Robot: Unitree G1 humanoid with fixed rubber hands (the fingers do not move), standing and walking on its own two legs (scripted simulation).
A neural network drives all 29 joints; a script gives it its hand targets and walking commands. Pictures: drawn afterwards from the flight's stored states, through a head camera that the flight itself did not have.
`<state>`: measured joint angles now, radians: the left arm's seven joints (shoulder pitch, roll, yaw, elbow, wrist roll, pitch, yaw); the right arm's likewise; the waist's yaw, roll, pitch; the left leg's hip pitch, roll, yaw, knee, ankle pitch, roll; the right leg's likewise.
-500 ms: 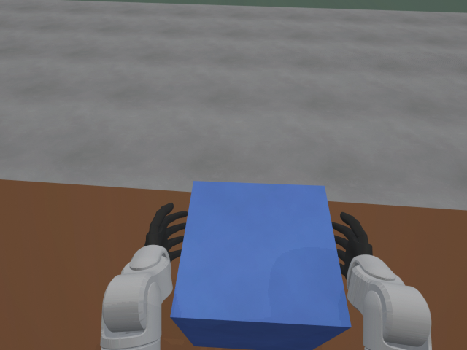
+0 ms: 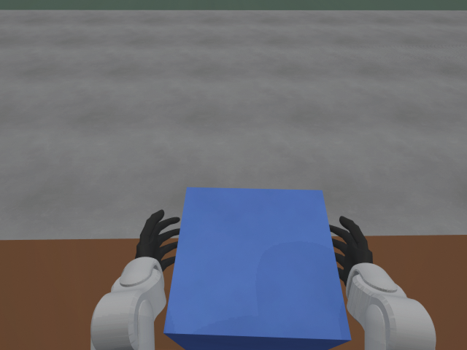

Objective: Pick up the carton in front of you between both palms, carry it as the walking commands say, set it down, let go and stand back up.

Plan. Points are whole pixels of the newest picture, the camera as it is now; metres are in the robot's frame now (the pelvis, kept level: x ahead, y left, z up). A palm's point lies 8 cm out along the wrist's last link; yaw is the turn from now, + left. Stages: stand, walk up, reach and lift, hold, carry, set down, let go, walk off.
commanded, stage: carry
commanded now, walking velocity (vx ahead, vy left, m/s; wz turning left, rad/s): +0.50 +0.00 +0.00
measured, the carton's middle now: (251, 279) +0.23 +0.00 +0.02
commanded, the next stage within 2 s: none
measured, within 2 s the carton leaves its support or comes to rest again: neither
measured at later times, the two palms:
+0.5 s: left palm (175, 128) +0.55 +0.16 +0.10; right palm (305, 127) +0.57 -0.15 +0.09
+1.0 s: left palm (185, 60) +0.98 +0.19 +0.08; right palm (275, 63) +0.98 -0.12 +0.08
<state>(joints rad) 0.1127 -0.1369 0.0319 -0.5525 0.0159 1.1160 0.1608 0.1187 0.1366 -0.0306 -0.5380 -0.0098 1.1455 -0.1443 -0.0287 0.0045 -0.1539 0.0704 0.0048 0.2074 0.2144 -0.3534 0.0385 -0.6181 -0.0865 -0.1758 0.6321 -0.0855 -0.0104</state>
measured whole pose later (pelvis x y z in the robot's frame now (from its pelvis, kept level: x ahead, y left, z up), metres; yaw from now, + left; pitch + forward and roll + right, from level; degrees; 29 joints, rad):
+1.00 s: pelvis +0.64 +0.02 -0.01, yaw +2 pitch +5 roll +1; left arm -0.46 -0.14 0.30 -0.06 0.05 0.91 0.19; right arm -0.42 0.17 -0.25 -0.09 -0.05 0.94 -0.18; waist -0.03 -0.01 0.00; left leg -0.18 0.04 0.15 0.52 -0.42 -0.01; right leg -0.55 -0.06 -0.10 0.59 -0.12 -0.05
